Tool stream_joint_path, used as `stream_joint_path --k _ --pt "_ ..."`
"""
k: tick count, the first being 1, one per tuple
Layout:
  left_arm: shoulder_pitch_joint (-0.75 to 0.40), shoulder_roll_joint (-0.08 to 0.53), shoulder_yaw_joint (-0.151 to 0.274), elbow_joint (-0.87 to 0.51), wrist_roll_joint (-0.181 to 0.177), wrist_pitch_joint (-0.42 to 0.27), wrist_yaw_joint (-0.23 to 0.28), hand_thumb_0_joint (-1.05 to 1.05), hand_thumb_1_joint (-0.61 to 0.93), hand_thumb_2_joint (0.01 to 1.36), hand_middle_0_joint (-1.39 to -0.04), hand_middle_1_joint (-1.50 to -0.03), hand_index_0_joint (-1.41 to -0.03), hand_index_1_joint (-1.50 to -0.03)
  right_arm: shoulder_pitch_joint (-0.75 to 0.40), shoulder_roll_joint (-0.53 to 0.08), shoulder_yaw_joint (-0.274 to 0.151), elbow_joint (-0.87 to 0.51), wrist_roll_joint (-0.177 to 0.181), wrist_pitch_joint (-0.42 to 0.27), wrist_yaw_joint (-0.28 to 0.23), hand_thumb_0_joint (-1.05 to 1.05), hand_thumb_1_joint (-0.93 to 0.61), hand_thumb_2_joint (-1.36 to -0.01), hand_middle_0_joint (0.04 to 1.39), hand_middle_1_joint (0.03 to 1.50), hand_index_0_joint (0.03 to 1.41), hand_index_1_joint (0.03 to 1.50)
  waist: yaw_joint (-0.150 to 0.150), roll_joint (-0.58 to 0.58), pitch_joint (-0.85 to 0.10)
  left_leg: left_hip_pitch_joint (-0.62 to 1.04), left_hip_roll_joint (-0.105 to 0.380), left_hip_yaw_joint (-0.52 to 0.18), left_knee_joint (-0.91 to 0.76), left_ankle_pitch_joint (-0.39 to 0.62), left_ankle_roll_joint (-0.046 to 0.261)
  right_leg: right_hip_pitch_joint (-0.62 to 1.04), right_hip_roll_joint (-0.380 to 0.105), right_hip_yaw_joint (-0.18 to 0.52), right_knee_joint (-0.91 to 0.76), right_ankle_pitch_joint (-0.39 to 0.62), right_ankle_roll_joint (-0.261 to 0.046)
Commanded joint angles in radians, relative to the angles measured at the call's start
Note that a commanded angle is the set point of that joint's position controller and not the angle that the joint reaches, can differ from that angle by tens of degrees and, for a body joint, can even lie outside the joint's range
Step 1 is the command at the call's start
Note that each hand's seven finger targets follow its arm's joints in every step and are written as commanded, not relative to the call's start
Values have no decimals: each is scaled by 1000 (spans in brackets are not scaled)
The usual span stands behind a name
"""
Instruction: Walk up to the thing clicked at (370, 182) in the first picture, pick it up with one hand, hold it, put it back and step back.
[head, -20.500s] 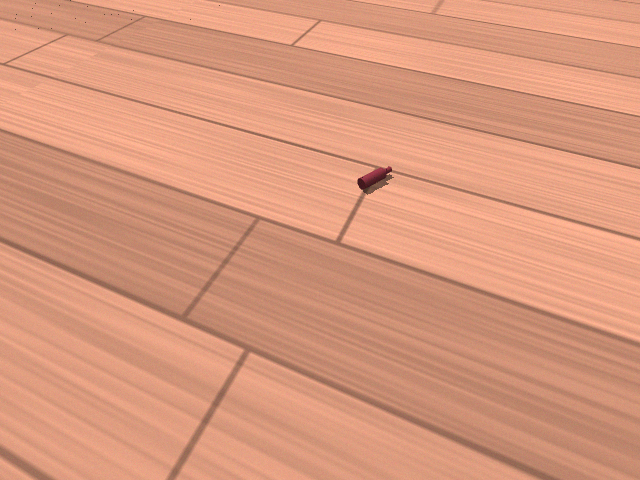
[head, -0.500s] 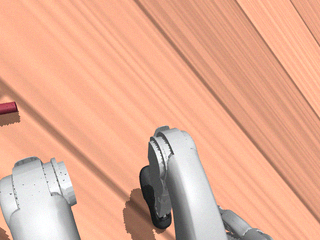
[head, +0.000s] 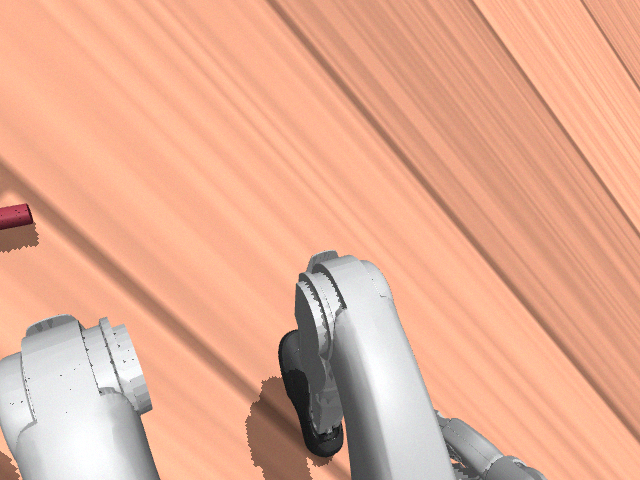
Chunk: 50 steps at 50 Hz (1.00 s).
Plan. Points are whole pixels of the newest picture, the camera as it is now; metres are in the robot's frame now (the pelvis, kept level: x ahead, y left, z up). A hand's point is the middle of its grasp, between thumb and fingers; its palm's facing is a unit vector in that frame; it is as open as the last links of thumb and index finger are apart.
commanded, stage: settle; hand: left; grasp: from above
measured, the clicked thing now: out of the picture +0.43 +0.33 -0.26
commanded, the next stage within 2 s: lift in 0.86 s
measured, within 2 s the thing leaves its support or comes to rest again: leaves its support in 0.24 s
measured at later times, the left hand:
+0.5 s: hand out of the picture +0.41 +0.36 -0.17, palm faces -0.37 -0.12 -0.92, open 8.4 cm
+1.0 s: hand out of the picture +0.40 +0.36 -0.10, palm faces -0.42 -0.09 -0.90, open 8.5 cm
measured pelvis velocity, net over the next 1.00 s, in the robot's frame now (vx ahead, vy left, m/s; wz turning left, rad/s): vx -0.01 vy -0.01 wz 0.10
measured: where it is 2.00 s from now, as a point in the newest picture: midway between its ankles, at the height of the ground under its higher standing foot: (232, 455)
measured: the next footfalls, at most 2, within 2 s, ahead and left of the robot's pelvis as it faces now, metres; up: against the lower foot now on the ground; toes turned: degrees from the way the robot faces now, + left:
none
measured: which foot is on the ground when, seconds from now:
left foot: down 0.00-1.00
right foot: down 0.00-1.00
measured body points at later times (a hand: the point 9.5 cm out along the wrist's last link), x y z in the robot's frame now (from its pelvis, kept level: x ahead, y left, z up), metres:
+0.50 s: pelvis +0.00 +0.00 +0.02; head +0.22 +0.12 +0.39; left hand +0.42 +0.37 -0.11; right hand +0.11 -0.26 -0.07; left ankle +0.06 +0.13 -0.25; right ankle +0.12 -0.15 -0.25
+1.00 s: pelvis -0.01 -0.01 +0.05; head +0.20 +0.09 +0.43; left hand +0.42 +0.36 -0.05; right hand +0.08 -0.28 -0.05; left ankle +0.06 +0.13 -0.25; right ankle +0.12 -0.15 -0.25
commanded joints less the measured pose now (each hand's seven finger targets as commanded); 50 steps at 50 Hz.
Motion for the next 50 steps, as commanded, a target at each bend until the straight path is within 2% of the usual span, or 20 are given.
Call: stream_joint_path --k 1,6,7,8,9,10,12,14,16,23,28,29,30,32,35,37,47,48,49,50 --pt "-220 258 23 -114 -14 -9 26 0 698 411 -1079 -378 -1098 -361 150 -330 -103 0 13 5 -8 0 -907 -901 200 300 200 300 -30 482 -636 499 25 158 -295 209 27 281 22 -184 -182 247 -87" --pt "-216 262 41 -187 -16 -3 11 0 714 413 -1093 -371 -1109 -357 154 -315 -111 -8 21 13 -11 0 -909 -902 200 300 199 300 -7 538 -705 540 26 171 -297 240 23 303 21 -174 -179 277 -92" --pt "-203 255 44 -184 -13 2 9 0 713 414 -1098 -362 -1112 -350 168 -316 -113 -9 20 14 -8 0 -911 -902 200 300 199 300 -19 527 -687 532 22 174 -293 242 25 293 20 -179 -174 284 -89" --pt "-229 271 56 -239 -15 -1 6 0 732 398 -1106 -353 -1123 -339 168 -317 -121 -8 25 16 -7 0 -907 -901 200 300 199 300 -8 542 -703 536 22 172 -299 246 24 289 16 -179 -173 282 -90" --pt "-196 280 82 -277 -20 1 6 0 728 415 -1107 -358 -1122 -346 163 -310 -127 -14 33 23 -10 0 -907 -901 200 300 199 300 22 573 -747 559 21 179 -310 260 21 307 20 -171 -180 291 -96" --pt "-197 268 72 -275 -23 7 1 0 736 415 -1125 -332 -1133 -325 168 -307 -134 -12 34 24 -6 0 -909 -902 200 300 199 300 12 576 -743 568 20 184 -305 265 19 292 13 -170 -173 297 -95" --pt "-206 254 86 -350 -30 8 -10 0 756 423 -1135 -350 -1144 -343 164 -298 -154 -13 49 31 -7 0 -909 -902 199 300 199 300 28 607 -766 577 20 185 -323 262 15 273 12 -169 -173 289 -101" --pt "-199 210 53 -332 -26 21 -32 0 775 403 -1147 -330 -1157 -322 179 -291 -170 -6 58 35 0 0 -908 -902 199 299 199 299 16 578 -739 561 21 193 -313 252 19 247 11 -159 -178 283 -99" --pt "-211 206 64 -420 -43 26 -46 0 783 423 -1159 -333 -1166 -329 190 -281 -189 -8 79 44 -2 0 -908 -901 199 299 199 299 41 605 -800 586 16 199 -330 262 19 258 6 -147 -190 288 -104" --pt "-226 73 -5 -475 -59 64 -146 0 866 496 -1237 -354 -1237 -358 224 -258 -246 -15 136 87 -11 0 -909 -903 199 300 199 300 65 578 -829 599 8 192 -414 229 22 200 -11 -130 -225 246 -109" --pt "-242 22 -37 -447 -58 71 -222 0 882 485 -1242 -386 -1250 -382 246 -235 -251 -26 155 117 -26 0 -913 -905 199 300 199 300 58 492 -756 545 -3 207 -433 183 37 199 -20 -110 -268 213 -104" --pt "-239 25 -36 -452 -60 69 -235 0 869 493 -1243 -366 -1243 -370 247 -234 -255 -31 157 121 -28 0 -914 -905 199 300 199 300 53 444 -770 537 -3 208 -427 177 43 212 -17 -108 -281 209 -104" --pt "-265 60 -8 -506 -63 61 -240 0 885 499 -1251 -373 -1253 -376 253 -239 -257 -38 160 127 -34 0 -913 -905 199 300 199 300 68 457 -811 549 -7 208 -442 188 42 234 -22 -105 -282 216 -103" --pt "-256 61 -9 -505 -72 51 -258 0 874 523 -1248 -402 -1249 -405 251 -226 -258 -44 165 137 -41 0 -917 -906 199 300 199 300 82 449 -837 558 -9 227 -441 203 46 266 -20 -95 -299 229 -104" --pt "-260 85 4 -504 -62 37 -273 0 870 543 -1256 -390 -1251 -399 263 -217 -256 -52 170 151 -55 0 -917 -906 199 300 199 300 71 405 -819 534 -11 240 -435 195 53 286 -19 -86 -321 218 -104" --pt "-275 118 26 -529 -62 23 -273 0 870 535 -1253 -391 -1250 -398 263 -214 -255 -59 173 159 -66 0 -917 -906 199 300 199 300 84 416 -832 533 -12 244 -442 182 54 294 -22 -80 -333 197 -107" --pt "-276 119 31 -563 -58 13 -281 0 876 612 -1248 -419 -1236 -433 295 -208 -275 -56 186 184 -108 0 -909 -902 200 300 199 300 100 444 -868 598 -11 258 -486 183 49 284 -33 -72 -359 191 -114" --pt "-281 107 22 -562 -60 15 -283 0 918 532 -1301 -439 -1305 -436 298 -204 -274 -52 185 186 -111 0 -946 -916 198 300 199 300 94 451 -857 590 -11 258 -493 174 50 283 -35 -72 -363 183 -114" --pt "-265 105 23 -561 -62 19 -286 0 838 565 -1221 -362 -1225 -376 299 -204 -277 -56 189 188 -115 0 -896 -897 200 300 200 300 101 431 -869 595 -10 257 -502 165 51 286 -34 -73 -373 177 -115" --pt "-251 99 15 -551 -67 26 -292 0 884 517 -1283 -417 -1283 -418 303 -202 -278 -55 191 189 -118 0 -945 -916 198 300 199 300 98 422 -859 596 -10 264 -498 167 53 300 -34 -67 -386 179 -113"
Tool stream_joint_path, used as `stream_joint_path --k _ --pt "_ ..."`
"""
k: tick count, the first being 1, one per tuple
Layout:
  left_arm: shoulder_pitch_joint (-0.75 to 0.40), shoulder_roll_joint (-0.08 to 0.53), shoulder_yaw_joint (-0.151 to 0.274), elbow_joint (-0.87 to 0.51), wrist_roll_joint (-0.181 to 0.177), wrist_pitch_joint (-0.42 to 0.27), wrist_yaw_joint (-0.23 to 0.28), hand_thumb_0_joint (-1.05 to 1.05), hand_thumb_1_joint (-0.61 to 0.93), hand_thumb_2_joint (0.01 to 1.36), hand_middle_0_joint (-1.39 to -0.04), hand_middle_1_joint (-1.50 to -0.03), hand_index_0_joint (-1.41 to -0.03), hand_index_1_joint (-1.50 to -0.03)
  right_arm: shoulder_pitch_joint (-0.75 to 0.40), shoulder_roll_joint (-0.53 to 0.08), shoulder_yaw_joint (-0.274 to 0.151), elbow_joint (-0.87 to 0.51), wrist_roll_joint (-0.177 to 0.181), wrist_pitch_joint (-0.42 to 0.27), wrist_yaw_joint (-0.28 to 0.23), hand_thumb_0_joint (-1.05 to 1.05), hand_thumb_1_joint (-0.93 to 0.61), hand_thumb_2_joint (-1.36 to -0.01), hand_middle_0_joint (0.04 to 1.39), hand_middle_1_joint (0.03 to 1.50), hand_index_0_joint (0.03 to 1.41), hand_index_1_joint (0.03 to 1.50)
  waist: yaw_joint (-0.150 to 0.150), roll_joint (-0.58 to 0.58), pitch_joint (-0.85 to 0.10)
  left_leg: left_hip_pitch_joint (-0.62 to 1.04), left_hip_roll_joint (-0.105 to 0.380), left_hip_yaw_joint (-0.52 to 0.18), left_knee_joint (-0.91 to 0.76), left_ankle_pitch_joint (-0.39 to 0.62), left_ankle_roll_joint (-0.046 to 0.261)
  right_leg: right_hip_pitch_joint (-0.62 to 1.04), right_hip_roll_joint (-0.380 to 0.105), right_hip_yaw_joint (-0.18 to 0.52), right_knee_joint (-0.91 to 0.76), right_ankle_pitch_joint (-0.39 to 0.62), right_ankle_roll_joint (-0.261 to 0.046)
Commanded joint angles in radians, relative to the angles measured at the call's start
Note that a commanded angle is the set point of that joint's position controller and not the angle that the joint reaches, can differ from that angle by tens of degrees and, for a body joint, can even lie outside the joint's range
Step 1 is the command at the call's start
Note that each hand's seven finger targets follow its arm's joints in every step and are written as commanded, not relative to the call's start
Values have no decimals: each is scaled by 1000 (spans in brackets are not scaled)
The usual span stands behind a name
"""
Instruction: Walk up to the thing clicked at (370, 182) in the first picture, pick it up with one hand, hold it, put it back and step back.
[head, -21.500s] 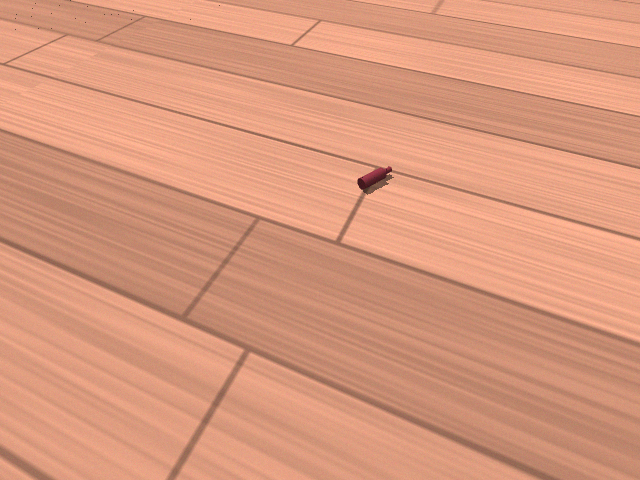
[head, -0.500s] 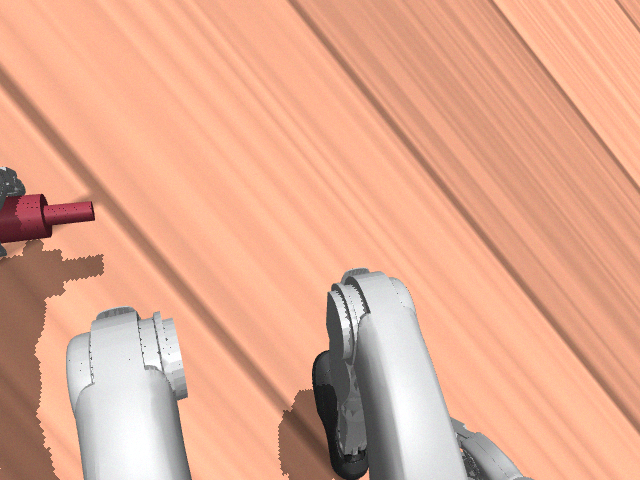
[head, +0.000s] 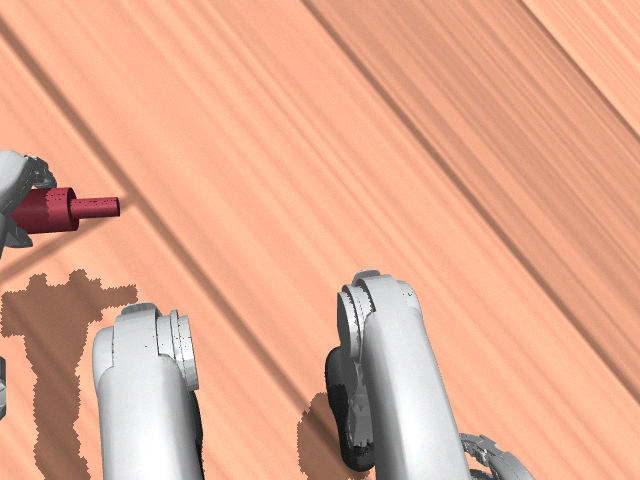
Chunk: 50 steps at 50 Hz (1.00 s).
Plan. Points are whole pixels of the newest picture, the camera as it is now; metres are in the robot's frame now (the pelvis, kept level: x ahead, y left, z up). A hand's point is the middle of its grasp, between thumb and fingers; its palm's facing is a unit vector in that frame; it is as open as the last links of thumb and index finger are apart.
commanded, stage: lift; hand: left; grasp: from above
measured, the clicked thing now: (36, 211) +0.46 +0.31 -0.17
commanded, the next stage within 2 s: hold in 1.68 s
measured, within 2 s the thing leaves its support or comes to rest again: neither
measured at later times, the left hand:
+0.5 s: hand out of the picture +0.40 +0.33 -0.04, palm faces -0.44 -0.08 -0.90, open 8.5 cm
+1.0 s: hand out of the picture +0.34 +0.30 +0.16, palm faces -0.41 -0.12 -0.90, open 8.5 cm
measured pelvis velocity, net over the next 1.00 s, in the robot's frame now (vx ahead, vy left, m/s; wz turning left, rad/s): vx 0.01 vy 0.00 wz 0.10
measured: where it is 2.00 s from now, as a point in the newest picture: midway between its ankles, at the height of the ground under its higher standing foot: (273, 450)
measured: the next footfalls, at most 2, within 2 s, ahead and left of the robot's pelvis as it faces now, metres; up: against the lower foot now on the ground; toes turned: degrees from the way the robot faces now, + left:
none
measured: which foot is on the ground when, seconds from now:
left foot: down 0.00-1.00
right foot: down 0.00-1.00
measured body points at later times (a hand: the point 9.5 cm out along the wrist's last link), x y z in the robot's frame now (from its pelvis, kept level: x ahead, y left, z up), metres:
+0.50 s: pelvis +0.00 +0.00 +0.07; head +0.19 +0.07 +0.47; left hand +0.42 +0.33 +0.01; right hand +0.11 -0.27 -0.04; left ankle +0.08 +0.13 -0.30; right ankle +0.11 -0.15 -0.30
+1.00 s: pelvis +0.01 +0.00 +0.23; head +0.13 +0.04 +0.66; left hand +0.36 +0.30 +0.21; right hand +0.17 -0.24 +0.12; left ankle +0.08 +0.13 -0.30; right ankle +0.11 -0.15 -0.30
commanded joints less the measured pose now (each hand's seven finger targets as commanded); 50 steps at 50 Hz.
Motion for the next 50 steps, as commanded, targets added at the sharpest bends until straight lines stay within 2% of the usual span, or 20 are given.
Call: stream_joint_path --k 1,7,9,11,13,14,16,18,21,23,24,25,29,38,39,41,43,46,48,50 --pt "-345 289 37 -213 -37 9 31 0 897 534 -1272 -397 -1273 -398 180 -241 -91 -33 17 -3 -22 0 -919 -906 200 300 200 300 -2 309 -712 557 -10 151 -290 77 50 293 24 -123 -257 136 -102" --pt "-306 290 52 -296 -82 52 -21 0 894 522 -1265 -383 -1266 -383 187 -243 -120 -40 43 7 -40 0 -918 -906 200 300 200 300 33 328 -762 630 -9 138 -363 80 45 310 11 -120 -272 148 -106" --pt "-262 254 30 -300 -91 60 -47 0 894 535 -1267 -395 -1268 -396 184 -234 -127 -43 51 11 -43 0 -922 -907 200 300 200 300 30 326 -735 633 -8 138 -381 77 45 319 11 -118 -286 147 -106" --pt "-241 283 55 -363 -96 61 -64 0 890 564 -1269 -399 -1265 -404 190 -231 -133 -51 60 20 -50 0 -920 -907 200 300 200 300 46 301 -767 645 -11 148 -386 97 50 361 11 -107 -310 160 -104" --pt "-207 254 42 -427 -113 63 -84 0 901 581 -1280 -409 -1277 -414 182 -220 -143 -67 65 26 -55 0 -921 -907 200 300 200 300 54 289 -796 667 -8 158 -402 105 53 398 13 -101 -340 165 -103" --pt "-195 270 61 -453 -122 67 -90 0 914 599 -1292 -405 -1286 -413 179 -225 -150 -69 72 30 -59 0 -920 -907 200 300 200 300 63 294 -801 686 -8 152 -417 104 51 393 9 -99 -344 161 -104" --pt "-189 220 27 -483 -129 71 -112 0 869 573 -1247 -412 -1246 -415 174 -216 -154 -73 79 35 -65 0 -918 -906 200 300 200 300 52 310 -766 694 -6 138 -455 88 47 379 6 -103 -349 153 -104" --pt "-152 234 40 -507 -137 78 -121 0 860 594 -1239 -426 -1237 -430 173 -209 -157 -88 87 41 -72 0 -916 -905 200 300 200 300 65 273 -764 714 -4 140 -476 74 52 409 9 -97 -395 134 -103" --pt "-121 178 7 -553 -159 88 -146 0 873 609 -1238 -457 -1240 -456 161 -200 -162 -101 94 48 -80 0 -915 -905 200 300 200 300 67 269 -752 739 -1 135 -524 54 53 428 8 -94 -431 121 -101" --pt "-88 179 15 -595 -171 98 -159 0 859 618 -1223 -457 -1223 -458 150 -201 -165 -112 104 54 -88 0 -913 -904 200 300 200 300 86 290 -760 770 -1 116 -574 32 49 440 7 -93 -438 109 -103" --pt "-51 140 -11 -595 -178 104 -167 0 854 606 -1214 -468 -1217 -466 150 -195 -165 -117 106 55 -90 0 -914 -905 200 300 200 300 82 274 -747 783 3 116 -592 37 50 461 9 -94 -455 121 -100" --pt "-58 173 14 -635 -184 109 -172 0 865 619 -1218 -479 -1221 -476 140 -200 -170 -121 111 58 -96 0 -913 -904 200 300 200 300 95 265 -763 806 2 108 -611 31 50 467 6 -93 -468 113 -100" --pt "-14 124 -17 -726 -221 129 -192 0 880 601 -1215 -491 -1226 -481 123 -182 -170 -141 122 66 -115 0 -912 -904 200 300 200 300 92 246 -754 866 6 113 -676 31 51 541 6 -83 -541 118 -95" --pt "101 103 -30 -913 -267 179 -218 0 886 599 -1212 -473 -1221 -465 82 -162 -159 -161 144 79 -172 0 -905 -901 200 300 200 300 121 248 -769 1090 19 107 -862 85 40 736 4 -63 -690 168 -88" --pt "132 81 -44 -901 -263 186 -221 0 861 593 -1199 -464 -1205 -459 80 -153 -156 -162 146 80 -178 0 -906 -902 200 300 200 300 122 247 -737 1102 22 112 -882 87 39 752 6 -62 -711 167 -87" --pt "186 80 -29 -923 -279 200 -223 0 872 569 -1200 -444 -1208 -437 68 -151 -154 -162 152 83 -190 0 -900 -900 200 300 200 300 133 222 -712 1152 27 105 -939 79 37 801 6 -59 -760 161 -84" --pt "205 38 -63 -945 -288 213 -231 0 861 567 -1190 -455 -1199 -446 57 -134 -146 -162 157 83 -200 0 -903 -901 200 300 200 300 126 192 -694 1183 23 132 -963 93 42 875 10 -49 -832 168 -83" --pt "270 54 -42 -964 -299 232 -240 0 859 564 -1189 -440 -1197 -432 43 -126 -140 -165 164 84 -214 0 -903 -900 200 300 200 300 146 166 -666 1235 23 141 -1035 101 44 974 12 -40 -906 167 -82" --pt "274 1 -91 -951 -299 236 -256 0 871 574 -1208 -426 -1210 -424 41 -116 -135 -160 169 82 -224 0 -903 -901 200 300 200 300 127 138 -588 1258 28 136 -1087 81 44 1003 16 -37 -959 154 -80" --pt "310 6 -79 -928 -308 234 -263 0 867 566 -1216 -395 -1213 -399 31 -113 -130 -161 174 73 -236 0 -902 -900 200 300 200 300 136 120 -511 1266 31 131 -1153 15 45 1044 19 -32 -1016 102 -78"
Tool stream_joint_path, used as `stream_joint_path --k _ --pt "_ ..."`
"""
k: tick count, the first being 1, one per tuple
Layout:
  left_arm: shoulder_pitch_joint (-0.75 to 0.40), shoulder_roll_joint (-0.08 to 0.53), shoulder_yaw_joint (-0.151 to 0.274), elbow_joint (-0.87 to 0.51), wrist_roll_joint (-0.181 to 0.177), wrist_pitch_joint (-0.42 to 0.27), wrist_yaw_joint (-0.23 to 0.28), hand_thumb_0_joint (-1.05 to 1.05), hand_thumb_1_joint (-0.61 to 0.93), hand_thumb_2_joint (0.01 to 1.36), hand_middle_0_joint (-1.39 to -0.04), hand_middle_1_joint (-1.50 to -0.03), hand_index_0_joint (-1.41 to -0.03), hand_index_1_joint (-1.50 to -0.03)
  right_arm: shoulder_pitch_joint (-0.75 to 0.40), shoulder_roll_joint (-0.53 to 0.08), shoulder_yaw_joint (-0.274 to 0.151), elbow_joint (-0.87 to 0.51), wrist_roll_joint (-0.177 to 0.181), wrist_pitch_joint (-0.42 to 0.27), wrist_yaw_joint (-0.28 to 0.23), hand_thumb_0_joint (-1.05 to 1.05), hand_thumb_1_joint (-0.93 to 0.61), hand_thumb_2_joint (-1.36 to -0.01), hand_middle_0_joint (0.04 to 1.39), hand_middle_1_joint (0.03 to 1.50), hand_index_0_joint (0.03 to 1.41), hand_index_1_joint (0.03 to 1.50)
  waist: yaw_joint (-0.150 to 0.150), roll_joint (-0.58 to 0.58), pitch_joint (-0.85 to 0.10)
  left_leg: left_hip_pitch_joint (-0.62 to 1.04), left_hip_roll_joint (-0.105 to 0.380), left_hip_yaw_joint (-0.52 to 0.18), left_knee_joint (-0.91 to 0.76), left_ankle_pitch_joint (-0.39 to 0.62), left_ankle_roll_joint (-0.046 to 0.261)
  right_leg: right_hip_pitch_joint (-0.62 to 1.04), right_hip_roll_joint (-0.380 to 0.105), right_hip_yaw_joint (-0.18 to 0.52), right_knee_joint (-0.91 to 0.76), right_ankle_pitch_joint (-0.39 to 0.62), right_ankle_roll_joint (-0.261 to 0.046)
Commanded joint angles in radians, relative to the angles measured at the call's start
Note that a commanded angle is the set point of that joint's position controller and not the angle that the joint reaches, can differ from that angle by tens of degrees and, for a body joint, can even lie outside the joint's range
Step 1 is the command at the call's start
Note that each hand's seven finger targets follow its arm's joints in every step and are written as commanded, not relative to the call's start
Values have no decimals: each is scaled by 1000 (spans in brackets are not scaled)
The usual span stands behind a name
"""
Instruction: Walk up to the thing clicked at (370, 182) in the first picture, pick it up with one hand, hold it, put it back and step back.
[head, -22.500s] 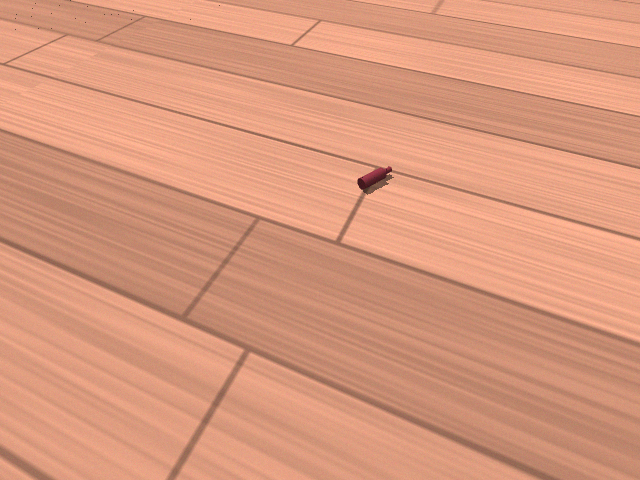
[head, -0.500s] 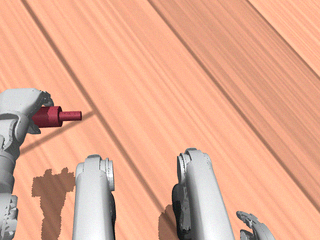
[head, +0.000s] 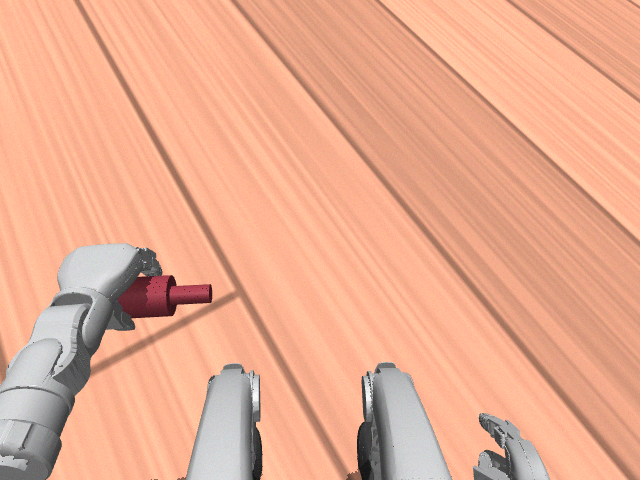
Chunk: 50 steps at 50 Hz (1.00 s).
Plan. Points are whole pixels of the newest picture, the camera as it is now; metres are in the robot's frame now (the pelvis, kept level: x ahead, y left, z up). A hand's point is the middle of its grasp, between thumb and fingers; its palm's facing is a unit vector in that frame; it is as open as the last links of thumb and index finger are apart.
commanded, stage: lift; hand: left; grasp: from above
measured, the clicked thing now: (141, 297) +0.37 +0.24 -0.10
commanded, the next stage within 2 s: hold in 0.68 s
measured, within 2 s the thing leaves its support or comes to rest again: neither
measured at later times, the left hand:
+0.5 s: hand (102, 263) +0.35 +0.23 +0.06, palm faces -0.44 -0.07 -0.90, open 8.5 cm
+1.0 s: hand (84, 222) +0.36 +0.22 +0.12, palm faces -0.46 -0.06 -0.88, open 8.5 cm
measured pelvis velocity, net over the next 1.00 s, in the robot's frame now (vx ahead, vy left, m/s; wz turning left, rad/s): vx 0.06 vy -0.01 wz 0.01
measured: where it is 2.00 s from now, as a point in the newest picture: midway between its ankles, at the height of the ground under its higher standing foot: outside the picture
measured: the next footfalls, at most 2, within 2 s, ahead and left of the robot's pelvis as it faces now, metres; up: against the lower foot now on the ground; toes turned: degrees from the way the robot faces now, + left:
none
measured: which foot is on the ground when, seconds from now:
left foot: down 0.00-1.00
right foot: down 0.00-1.00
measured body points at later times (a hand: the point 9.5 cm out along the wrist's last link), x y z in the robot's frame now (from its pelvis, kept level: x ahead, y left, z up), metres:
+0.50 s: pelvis +0.03 -0.01 +0.13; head +0.09 -0.01 +0.58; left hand +0.37 +0.23 +0.11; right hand +0.14 -0.28 +0.01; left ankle +0.09 +0.12 -0.53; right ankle +0.09 -0.16 -0.53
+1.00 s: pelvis +0.06 -0.01 +0.18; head +0.09 -0.02 +0.63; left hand +0.38 +0.22 +0.17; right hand +0.17 -0.27 +0.06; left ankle +0.09 +0.12 -0.53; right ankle +0.09 -0.16 -0.53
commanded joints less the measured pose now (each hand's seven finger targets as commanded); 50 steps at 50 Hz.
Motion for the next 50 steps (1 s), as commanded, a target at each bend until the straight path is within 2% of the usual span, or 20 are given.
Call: stream_joint_path --k 1,7,8,9,10,12,15,18,20,23,25,27,31,33,36,38,41,42,49,50 --pt "-244 222 90 -192 -12 -5 25 0 847 530 -1190 -396 -1194 -393 47 -169 -59 -86 14 -42 -33 0 -904 -901 200 300 200 300 -5 93 -378 471 -24 15 -423 -44 24 302 52 -41 -323 19 -76" --pt "-249 166 56 -157 -4 -32 40 0 788 511 -1152 -383 -1153 -383 60 -157 -59 -72 16 -75 -51 0 -906 -903 200 300 200 300 -2 84 -334 617 -19 12 -541 25 15 427 54 -28 -446 69 -78" --pt "-242 182 77 -143 1 -35 50 0 774 508 -1130 -400 -1134 -397 64 -158 -61 -66 16 -80 -51 0 -906 -903 200 300 200 300 9 86 -335 644 -18 11 -561 38 12 447 55 -28 -462 76 -78" --pt "-254 175 71 -140 10 -38 59 0 773 523 -1136 -400 -1136 -401 69 -156 -62 -59 15 -83 -51 0 -906 -903 200 300 200 300 10 88 -343 672 -20 13 -574 66 9 470 55 -25 -481 93 -79" --pt "-265 141 39 -117 20 -40 66 0 774 500 -1135 -392 -1138 -390 74 -148 -59 -54 15 -85 -50 0 -907 -903 200 300 200 300 1 76 -333 688 -24 22 -581 94 8 492 57 -22 -505 111 -81" --pt "-250 141 47 -96 24 -37 87 0 785 506 -1136 -408 -1143 -402 82 -145 -62 -50 19 -89 -50 0 -906 -902 200 300 200 300 8 42 -326 705 -37 47 -599 144 13 569 56 -9 -567 140 -81" --pt "-281 149 55 -47 35 -26 115 0 810 558 -1169 -415 -1169 -417 84 -150 -62 -40 14 -93 -46 0 -905 -902 200 300 200 300 13 46 -291 754 -40 60 -660 139 12 626 57 -9 -624 141 -76" --pt "-284 128 37 -1 44 -14 129 0 838 575 -1191 -421 -1190 -424 81 -151 -63 -38 15 -96 -43 0 -903 -901 200 300 200 300 15 23 -264 796 -48 69 -713 143 12 677 57 -8 -684 141 -72" --pt "-289 117 22 11 42 -7 131 0 835 583 -1194 -421 -1191 -425 83 -149 -66 -35 16 -96 -42 0 -905 -902 200 300 200 300 24 25 -277 849 -52 75 -740 199 9 726 57 -5 -716 190 -70" --pt "-299 93 -5 27 38 2 127 0 787 588 -1172 -414 -1165 -424 98 -144 -63 -26 15 -96 -40 0 -908 -903 200 300 200 300 15 6 -257 889 -57 78 -771 258 11 777 54 3 -757 256 -64" --pt "-272 125 31 48 34 6 129 0 783 583 -1169 -407 -1161 -416 95 -150 -67 -30 15 -95 -40 0 -906 -901 200 300 200 300 31 -3 -243 915 -58 81 -802 265 10 806 53 4 -789 259 -63" --pt "-300 79 -11 40 34 7 127 0 759 579 -1153 -399 -1144 -409 90 -142 -63 -35 14 -94 -35 0 -906 -901 200 300 200 300 21 9 -235 955 -58 83 -834 268 7 822 52 2 -811 263 -63" --pt "-290 103 4 42 35 6 124 0 744 569 -1149 -379 -1138 -392 86 -147 -66 -43 18 -89 -34 0 -905 -901 200 300 200 300 35 0 -207 1000 -59 86 -892 270 7 868 51 2 -864 260 -64" --pt "-310 66 -27 30 33 5 115 0 739 609 -1141 -408 -1129 -421 82 -140 -66 -47 18 -90 -36 0 -904 -900 200 300 200 300 23 -1 -202 1026 -59 88 -909 277 8 878 52 8 -888 269 -62" --pt "-309 95 -9 21 30 6 115 0 756 602 -1158 -382 -1146 -395 80 -148 -67 -47 21 -90 -36 0 -901 -899 200 300 200 300 32 -6 -206 1064 -62 95 -941 302 7 922 50 7 -914 288 -63" --pt "-322 88 -14 13 31 5 110 0 752 617 -1146 -402 -1137 -412 78 -145 -69 -44 20 -89 -37 0 -899 -898 200 300 200 300 35 15 -208 1095 -57 91 -957 330 2 933 54 2 -921 308 -64" --pt "-317 71 -27 20 33 4 102 0 767 535 -1124 -413 -1137 -401 83 -146 -70 -38 22 -88 -39 0 -901 -897 200 300 200 300 25 -5 -195 1116 -60 97 -976 361 4 959 54 5 -939 343 -63" --pt "-319 84 -21 16 36 3 96 0 767 530 -1118 -425 -1133 -410 78 -146 -71 -35 22 -87 -40 0 -901 -897 200 300 200 300 36 8 -199 1121 -61 97 -983 376 3 965 55 5 -943 356 -64" --pt "-311 91 -19 -4 25 -7 55 0 804 520 -1143 -405 -1161 -387 57 -148 -72 -53 26 -81 -41 0 -897 -896 200 300 200 300 49 10 -167 1169 -57 97 -1041 386 0 1000 62 -6 -980 350 -69" --pt "-313 76 -28 -9 26 -8 49 0 799 529 -1144 -396 -1159 -382 60 -145 -72 -55 27 -81 -42 0 -896 -895 200 300 200 300 41 4 -172 1179 -56 100 -1042 399 0 1005 64 -2 -981 362 -70"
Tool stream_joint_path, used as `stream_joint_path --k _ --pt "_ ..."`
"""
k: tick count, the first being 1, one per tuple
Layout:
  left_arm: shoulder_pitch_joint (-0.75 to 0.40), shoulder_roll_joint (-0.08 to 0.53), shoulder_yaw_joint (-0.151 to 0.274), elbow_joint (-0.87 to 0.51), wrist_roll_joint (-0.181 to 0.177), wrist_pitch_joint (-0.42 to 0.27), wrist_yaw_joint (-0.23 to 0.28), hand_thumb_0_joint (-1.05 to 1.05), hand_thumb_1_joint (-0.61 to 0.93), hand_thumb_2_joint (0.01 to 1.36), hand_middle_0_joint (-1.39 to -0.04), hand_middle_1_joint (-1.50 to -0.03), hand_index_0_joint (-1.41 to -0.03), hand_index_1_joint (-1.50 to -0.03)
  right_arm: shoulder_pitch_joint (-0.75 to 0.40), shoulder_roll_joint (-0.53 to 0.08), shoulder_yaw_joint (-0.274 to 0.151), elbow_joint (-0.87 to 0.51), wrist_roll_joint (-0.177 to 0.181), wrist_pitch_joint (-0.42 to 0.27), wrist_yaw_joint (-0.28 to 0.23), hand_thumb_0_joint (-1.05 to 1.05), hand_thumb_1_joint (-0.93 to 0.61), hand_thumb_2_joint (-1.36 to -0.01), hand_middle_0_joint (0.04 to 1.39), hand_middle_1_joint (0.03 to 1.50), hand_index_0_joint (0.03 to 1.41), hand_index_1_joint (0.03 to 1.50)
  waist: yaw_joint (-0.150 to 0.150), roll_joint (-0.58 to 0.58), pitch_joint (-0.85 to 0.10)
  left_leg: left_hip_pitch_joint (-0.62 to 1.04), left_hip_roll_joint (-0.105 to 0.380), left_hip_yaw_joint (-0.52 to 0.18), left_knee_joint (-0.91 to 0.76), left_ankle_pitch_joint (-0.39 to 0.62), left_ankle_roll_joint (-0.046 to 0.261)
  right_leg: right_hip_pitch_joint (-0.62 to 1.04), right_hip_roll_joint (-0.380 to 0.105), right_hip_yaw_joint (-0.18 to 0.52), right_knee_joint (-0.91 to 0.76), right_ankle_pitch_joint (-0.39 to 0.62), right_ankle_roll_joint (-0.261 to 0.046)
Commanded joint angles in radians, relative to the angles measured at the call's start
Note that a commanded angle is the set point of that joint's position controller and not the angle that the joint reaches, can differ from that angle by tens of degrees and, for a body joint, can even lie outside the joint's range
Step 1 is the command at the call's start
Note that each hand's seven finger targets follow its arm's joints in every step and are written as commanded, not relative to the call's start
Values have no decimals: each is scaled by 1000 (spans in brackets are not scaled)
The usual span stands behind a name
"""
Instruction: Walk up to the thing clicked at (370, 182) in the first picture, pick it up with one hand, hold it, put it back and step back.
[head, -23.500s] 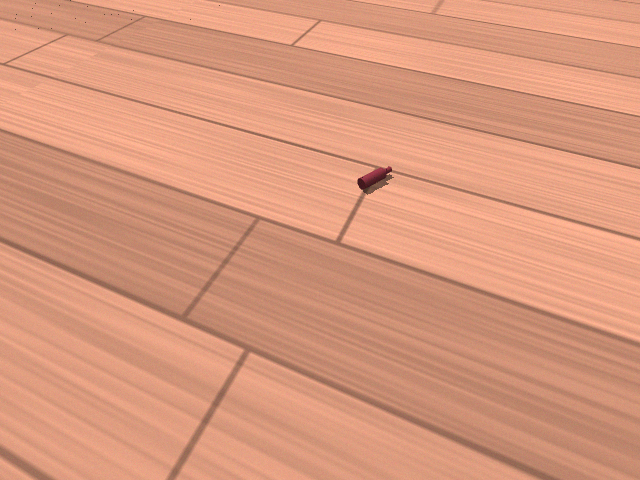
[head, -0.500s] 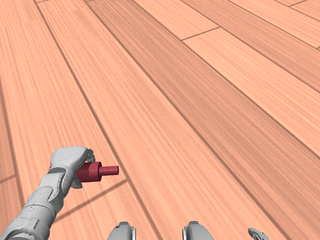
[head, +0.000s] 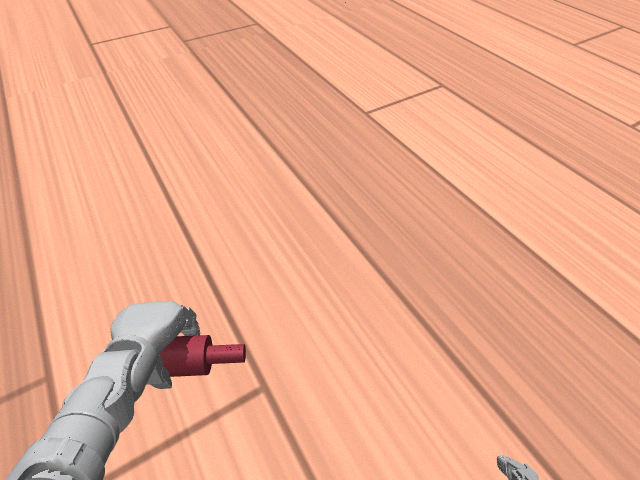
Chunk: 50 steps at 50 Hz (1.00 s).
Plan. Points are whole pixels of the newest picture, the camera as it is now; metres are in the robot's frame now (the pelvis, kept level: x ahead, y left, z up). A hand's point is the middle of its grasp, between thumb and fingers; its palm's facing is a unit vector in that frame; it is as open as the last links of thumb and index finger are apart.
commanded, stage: hold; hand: left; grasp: from above
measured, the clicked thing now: (180, 356) +0.32 +0.21 -0.09
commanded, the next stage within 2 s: crouch in 1.68 s
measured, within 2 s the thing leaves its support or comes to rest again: neither
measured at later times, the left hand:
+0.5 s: hand (163, 338) +0.32 +0.22 -0.03, palm faces -0.46 -0.05 -0.89, open 8.5 cm
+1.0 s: hand (161, 341) +0.31 +0.21 -0.01, palm faces -0.45 -0.05 -0.89, open 8.5 cm
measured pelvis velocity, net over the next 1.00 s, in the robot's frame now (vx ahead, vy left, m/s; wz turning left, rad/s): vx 0.01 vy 0.00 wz -0.01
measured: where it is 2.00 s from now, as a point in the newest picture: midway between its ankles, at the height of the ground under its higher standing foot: outside the picture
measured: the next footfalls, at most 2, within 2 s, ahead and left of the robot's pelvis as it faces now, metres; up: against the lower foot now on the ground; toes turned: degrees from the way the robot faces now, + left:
none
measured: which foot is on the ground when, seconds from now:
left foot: down 0.00-1.00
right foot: down 0.00-1.00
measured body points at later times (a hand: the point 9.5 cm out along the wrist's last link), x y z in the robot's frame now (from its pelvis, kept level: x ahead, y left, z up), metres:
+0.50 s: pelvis +0.02 +0.00 +0.01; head +0.04 -0.02 +0.46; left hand +0.34 +0.22 +0.02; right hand +0.14 -0.27 -0.11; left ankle +0.03 +0.13 -0.71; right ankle +0.03 -0.15 -0.71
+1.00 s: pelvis +0.01 +0.00 +0.02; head +0.02 -0.03 +0.47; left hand +0.33 +0.21 +0.04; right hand +0.14 -0.26 -0.09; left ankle +0.03 +0.13 -0.71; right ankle +0.03 -0.15 -0.71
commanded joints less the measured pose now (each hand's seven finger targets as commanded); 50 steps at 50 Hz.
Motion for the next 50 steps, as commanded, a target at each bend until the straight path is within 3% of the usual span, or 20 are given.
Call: stream_joint_path --k 1,3,25,33,37,38,39,46,50 --pt "-344 203 76 -219 0 -13 20 0 803 526 -1143 -402 -1160 -385 -29 -140 -48 -121 6 -34 -9 0 -896 -895 200 300 200 300 2 19 -280 212 -60 -1 -139 169 13 96 72 -30 -130 138 -51" --pt "-324 233 102 -215 -4 -15 16 0 831 538 -1171 -390 -1185 -377 -32 -150 -52 -124 7 -31 -10 0 -895 -895 200 299 200 299 8 12 -278 223 -62 5 -142 189 15 116 70 -30 -141 155 -49" --pt "-324 212 96 -292 3 -3 -14 0 828 521 -1187 -325 -1190 -322 -43 -145 -56 -148 9 9 -12 0 -891 -894 200 299 200 299 19 2 -286 313 -67 25 -193 327 23 222 68 -27 -185 294 -43" --pt "-338 220 97 -308 4 5 -26 0 817 535 -1180 -330 -1180 -330 -65 -146 -53 -161 12 25 -13 0 -891 -895 200 299 200 299 28 12 -259 330 -67 29 -230 293 25 235 67 -27 -223 256 -44" --pt "-291 210 97 -270 -11 13 -36 0 838 540 -1199 -324 -1198 -325 -77 -149 -50 -167 15 28 -13 0 -891 -895 200 299 200 299 23 -12 -222 324 -69 33 -248 255 29 244 64 -26 -245 220 -42" --pt "-322 209 84 -317 -7 10 -42 0 824 527 -1188 -322 -1187 -323 -92 -141 -46 -175 16 29 -13 0 -893 -896 200 299 200 299 32 -1 -230 333 -67 32 -255 259 28 243 65 -28 -245 219 -44" --pt "-330 208 82 -315 -2 10 -44 0 813 527 -1182 -327 -1181 -328 -83 -143 -45 -172 15 29 -14 0 -896 -897 200 299 199 299 22 -8 -240 338 -68 31 -251 265 31 246 64 -25 -246 229 -42" --pt "-314 219 100 -318 -9 12 -46 0 842 532 -1195 -344 -1199 -340 -109 -140 -39 -178 18 32 -19 0 -894 -897 200 299 199 299 35 -13 -213 347 -67 30 -278 230 28 251 65 -29 -269 182 -44" --pt "-300 200 81 -336 -12 18 -59 0 866 534 -1205 -359 -1213 -352 -122 -138 -36 -186 20 31 -20 0 -893 -896 200 299 199 299 35 -17 -202 350 -66 30 -293 213 30 257 64 -29 -281 169 -45"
